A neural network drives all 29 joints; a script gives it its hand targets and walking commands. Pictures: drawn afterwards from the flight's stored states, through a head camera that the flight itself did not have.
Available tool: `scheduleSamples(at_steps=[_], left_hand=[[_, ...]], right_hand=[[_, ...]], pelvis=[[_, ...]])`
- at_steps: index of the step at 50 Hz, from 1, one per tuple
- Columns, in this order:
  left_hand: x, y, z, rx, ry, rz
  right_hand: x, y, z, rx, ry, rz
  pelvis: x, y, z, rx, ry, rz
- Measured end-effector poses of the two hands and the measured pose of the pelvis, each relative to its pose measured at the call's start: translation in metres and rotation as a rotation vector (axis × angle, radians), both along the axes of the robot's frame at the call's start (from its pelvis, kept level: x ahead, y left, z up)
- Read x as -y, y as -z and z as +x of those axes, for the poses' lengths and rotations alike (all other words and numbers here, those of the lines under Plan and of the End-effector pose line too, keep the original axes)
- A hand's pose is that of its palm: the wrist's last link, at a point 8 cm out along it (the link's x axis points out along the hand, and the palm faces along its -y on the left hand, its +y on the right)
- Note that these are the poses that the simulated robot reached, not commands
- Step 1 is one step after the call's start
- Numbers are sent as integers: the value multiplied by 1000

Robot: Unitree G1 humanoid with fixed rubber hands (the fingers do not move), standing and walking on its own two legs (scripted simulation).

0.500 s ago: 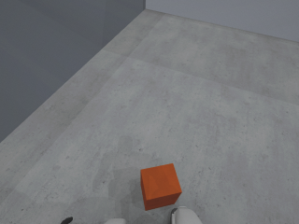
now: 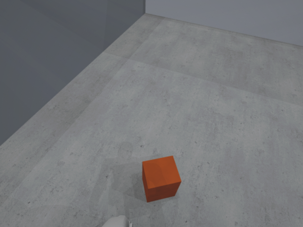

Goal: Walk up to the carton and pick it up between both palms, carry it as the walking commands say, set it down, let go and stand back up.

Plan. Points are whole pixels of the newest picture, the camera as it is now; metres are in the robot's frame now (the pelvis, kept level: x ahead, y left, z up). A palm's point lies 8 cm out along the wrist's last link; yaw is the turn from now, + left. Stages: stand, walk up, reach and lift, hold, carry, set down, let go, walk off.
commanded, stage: walk up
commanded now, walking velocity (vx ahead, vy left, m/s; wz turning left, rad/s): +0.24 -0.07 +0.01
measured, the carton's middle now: (159, 179) +0.47 -0.06 -0.64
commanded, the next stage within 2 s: none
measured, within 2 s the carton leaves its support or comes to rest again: neither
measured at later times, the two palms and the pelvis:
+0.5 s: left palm out of the picture +0.06 +0.25 -0.15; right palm out of the picture +0.04 -0.23 -0.12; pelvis +0.04 +0.01 +0.00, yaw +1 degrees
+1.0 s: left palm (81, 219) +0.16 +0.20 -0.14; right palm (235, 212) +0.19 -0.26 -0.15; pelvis +0.16 -0.03 -0.01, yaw +1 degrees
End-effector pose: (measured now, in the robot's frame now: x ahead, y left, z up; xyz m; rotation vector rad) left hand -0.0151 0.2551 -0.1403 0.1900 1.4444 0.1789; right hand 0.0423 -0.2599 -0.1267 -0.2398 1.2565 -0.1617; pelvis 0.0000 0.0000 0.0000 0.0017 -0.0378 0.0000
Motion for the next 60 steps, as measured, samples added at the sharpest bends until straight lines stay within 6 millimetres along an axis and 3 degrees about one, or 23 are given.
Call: scheduleSamples(at_steps=[4,11,18,28,35,42,48,56,60], left_hand=[[2,0,-18,-22,-26,2],[-9,22,-12,23,-43,-40],[-7,14,27,79,-7,-102],[14,7,97,115,20,-100],[43,4,152,186,39,-36],[60,-8,162,150,3,-7],[55,-3,167,104,-20,-1],[37,15,187,109,-25,-57],[34,19,191,112,-23,-71]], right_hand=[[1,-1,2,10,-18,2],[-27,8,8,21,-39,-7],[-47,-4,-10,-59,10,9],[-20,-8,6,-130,22,2],[17,16,44,-137,14,36],[26,19,113,-36,-11,68],[13,21,147,-10,-16,72],[-27,13,159,-17,1,62],[-32,8,159,-14,9,43]], pelvis=[[-2,0,-4,-1,-14,4],[-21,14,-3,-15,-40,-48],[-26,1,11,-26,-28,-65],[-4,-2,56,-96,-22,-49],[32,10,94,-111,-23,-3],[43,3,131,-69,-22,6],[32,5,152,-64,-23,-8],[6,7,165,-78,-25,-36],[4,7,165,-79,-26,-36]])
